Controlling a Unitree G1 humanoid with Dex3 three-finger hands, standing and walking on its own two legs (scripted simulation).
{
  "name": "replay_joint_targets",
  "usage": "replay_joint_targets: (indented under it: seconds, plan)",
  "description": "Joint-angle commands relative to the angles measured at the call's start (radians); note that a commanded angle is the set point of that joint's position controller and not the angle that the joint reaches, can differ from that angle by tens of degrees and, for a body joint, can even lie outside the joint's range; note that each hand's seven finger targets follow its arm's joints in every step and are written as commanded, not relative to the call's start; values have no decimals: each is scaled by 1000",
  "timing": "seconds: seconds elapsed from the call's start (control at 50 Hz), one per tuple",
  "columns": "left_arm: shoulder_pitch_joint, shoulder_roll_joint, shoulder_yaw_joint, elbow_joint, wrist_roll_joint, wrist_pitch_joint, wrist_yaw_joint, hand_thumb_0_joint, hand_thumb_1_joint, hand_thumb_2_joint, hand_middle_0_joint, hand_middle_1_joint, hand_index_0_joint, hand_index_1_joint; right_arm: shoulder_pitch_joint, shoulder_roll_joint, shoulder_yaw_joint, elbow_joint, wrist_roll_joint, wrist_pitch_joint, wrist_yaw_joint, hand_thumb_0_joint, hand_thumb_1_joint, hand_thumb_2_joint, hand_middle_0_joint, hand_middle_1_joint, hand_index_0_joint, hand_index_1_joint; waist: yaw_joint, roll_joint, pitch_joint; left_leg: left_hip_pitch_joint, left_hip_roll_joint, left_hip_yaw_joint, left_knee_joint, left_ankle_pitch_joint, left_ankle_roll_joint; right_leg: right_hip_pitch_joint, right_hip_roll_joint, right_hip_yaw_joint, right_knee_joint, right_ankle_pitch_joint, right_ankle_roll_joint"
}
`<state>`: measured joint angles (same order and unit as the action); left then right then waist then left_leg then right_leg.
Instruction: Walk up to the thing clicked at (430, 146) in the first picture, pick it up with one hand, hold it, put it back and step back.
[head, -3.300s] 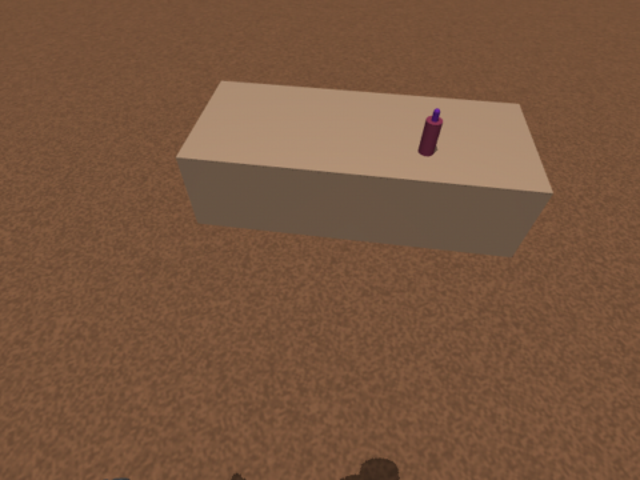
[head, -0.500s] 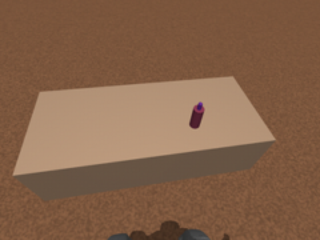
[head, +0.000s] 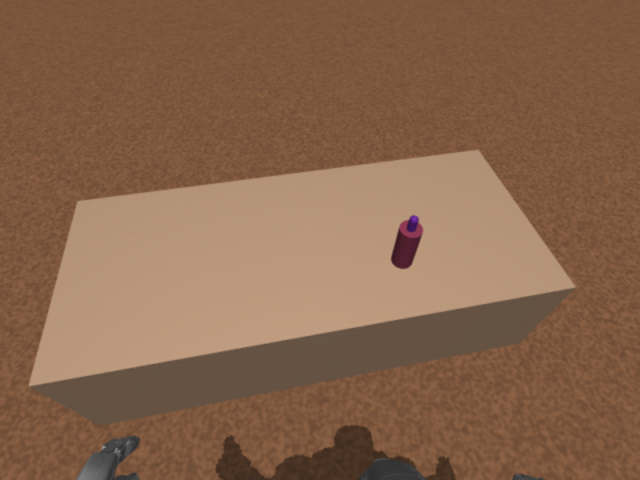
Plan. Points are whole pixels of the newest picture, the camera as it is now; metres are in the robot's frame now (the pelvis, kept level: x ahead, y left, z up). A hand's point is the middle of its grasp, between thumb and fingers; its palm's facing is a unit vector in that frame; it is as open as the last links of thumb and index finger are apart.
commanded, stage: walk up
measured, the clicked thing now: (407, 240) +0.68 -0.22 -0.31
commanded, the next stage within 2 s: stand in 0.96 s
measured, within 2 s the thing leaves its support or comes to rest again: neither
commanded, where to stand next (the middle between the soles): +0.06 -0.01 m, yaw +1 degrees
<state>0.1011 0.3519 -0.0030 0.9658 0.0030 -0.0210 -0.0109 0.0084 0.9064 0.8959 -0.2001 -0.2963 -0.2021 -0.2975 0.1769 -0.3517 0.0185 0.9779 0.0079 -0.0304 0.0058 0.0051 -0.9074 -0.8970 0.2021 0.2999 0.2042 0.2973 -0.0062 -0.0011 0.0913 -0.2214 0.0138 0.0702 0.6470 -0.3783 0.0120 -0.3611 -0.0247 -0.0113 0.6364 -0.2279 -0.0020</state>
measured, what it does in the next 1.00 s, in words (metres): stands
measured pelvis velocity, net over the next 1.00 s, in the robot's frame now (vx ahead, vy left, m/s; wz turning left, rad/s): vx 0.02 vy -0.02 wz -0.01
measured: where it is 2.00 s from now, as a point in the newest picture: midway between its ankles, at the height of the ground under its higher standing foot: outside the picture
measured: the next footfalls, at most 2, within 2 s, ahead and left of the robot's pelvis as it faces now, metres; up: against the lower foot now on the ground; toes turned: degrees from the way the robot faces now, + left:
none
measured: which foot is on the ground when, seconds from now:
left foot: down 0.00-1.00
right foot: down 0.00-1.00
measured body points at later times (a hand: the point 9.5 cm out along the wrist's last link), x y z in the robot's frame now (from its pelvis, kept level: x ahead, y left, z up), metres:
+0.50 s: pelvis +0.01 -0.01 +0.02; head +0.02 -0.02 +0.47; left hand +0.08 +0.29 -0.11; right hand +0.10 -0.32 -0.11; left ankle -0.02 +0.11 -0.72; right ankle +0.07 -0.12 -0.72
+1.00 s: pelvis +0.02 -0.02 +0.02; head +0.03 -0.02 +0.47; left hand +0.13 +0.28 -0.10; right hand +0.08 -0.32 -0.11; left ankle -0.02 +0.11 -0.72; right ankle +0.07 -0.12 -0.72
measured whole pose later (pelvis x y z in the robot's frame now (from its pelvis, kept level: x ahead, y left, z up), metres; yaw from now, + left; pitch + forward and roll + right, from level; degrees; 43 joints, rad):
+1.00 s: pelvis +0.02 -0.02 +0.02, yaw +0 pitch -2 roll +0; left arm 0.05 0.33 0.02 1.16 0.01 -0.01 -0.01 0.01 0.91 0.90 -0.20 -0.30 -0.20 -0.30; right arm 0.12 -0.35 -0.01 1.15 -0.01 -0.01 0.00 0.00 -0.91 -0.90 0.20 0.30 0.20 0.30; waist -0.02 0.01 0.05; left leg -0.03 0.03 0.07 0.31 -0.24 -0.02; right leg -0.19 0.01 -0.02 0.34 -0.12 -0.02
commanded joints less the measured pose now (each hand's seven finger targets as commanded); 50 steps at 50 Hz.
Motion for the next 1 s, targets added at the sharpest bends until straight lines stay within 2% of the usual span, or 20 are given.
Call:
replay_joint_targets:
  seconds: [0.0,0.06,0.12,0.18,0.24,0.28,0.42,0.86,0.92,0.94,0.98]
  plan:
    - [-18,218,52,1,-14,-23,15,0,900,900,-200,-300,-200,-300,-33,-244,-63,-7,-6,-29,-17,0,-900,-900,200,300,200,300,22,43,-123,-7,139,-134,-230,251,48,163,-92,90,-99,265,-73]
    - [-56,210,46,34,-12,-16,13,0,900,900,-200,-300,-200,-300,-75,-240,-62,14,-10,-23,-15,0,-900,-900,200,300,200,300,19,46,-99,-15,147,-138,-292,190,45,178,-82,83,-151,202,-51]
    - [-62,204,41,66,-10,-12,10,0,900,900,-200,-300,-200,-300,-108,-231,-58,36,-11,-19,-13,0,-900,-900,200,300,200,300,26,42,-111,19,141,-122,-327,152,36,203,-84,90,-196,183,-43]
    - [-81,205,41,91,-5,-13,11,0,900,900,-200,-300,-200,-300,-127,-226,-57,59,-13,-15,-12,0,-900,-900,200,300,200,300,20,17,-120,48,133,-103,-344,171,29,221,-93,98,-236,213,-38]
    - [-90,202,40,117,-3,-11,10,0,900,900,-200,-300,-200,-300,-139,-227,-59,78,-13,-11,-11,0,-900,-900,200,300,200,300,15,16,-103,67,129,-101,-369,147,25,214,-96,105,-273,182,-32]
    - [-93,201,41,127,-3,-13,9,0,900,900,-200,-300,-200,-300,-135,-223,-58,90,-12,-10,-10,0,-900,-900,200,300,200,300,14,0,-116,90,128,-95,-374,174,23,230,-101,110,-288,201,-29]
    - [-90,205,48,151,1,-13,12,0,900,900,-200,-300,-200,-300,-132,-221,-61,113,-15,-1,-8,0,-900,-900,200,300,200,300,11,-12,-107,142,120,-85,-381,159,15,196,-107,133,-353,109,-24]
    - [-93,189,63,142,7,-9,16,0,900,900,-200,-300,-200,-300,-103,-209,-66,117,-19,-3,-14,0,-900,-900,200,300,200,300,9,-10,-123,126,132,-83,-397,228,12,252,-102,116,-335,218,-21]
    - [-95,189,65,141,6,-8,16,0,900,900,-200,-300,-200,-300,-93,-208,-68,115,-18,-3,-15,0,-900,-900,200,300,200,300,7,-7,-119,130,132,-84,-398,235,10,251,-97,114,-331,203,-20]
    - [-92,202,55,138,2,-12,17,0,900,900,-200,-300,-200,-300,-98,-199,-65,114,-22,0,-15,0,-900,-900,200,300,200,300,0,-1,-134,124,135,-101,-408,262,-1,275,-105,113,-333,230,-22]
    - [-92,197,54,135,-1,-12,17,0,900,900,-200,-300,-200,-300,-97,-202,-64,113,-22,0,-16,0,-900,-900,200,300,200,300,2,7,-129,123,137,-102,-411,268,-5,276,-108,116,-330,252,-24]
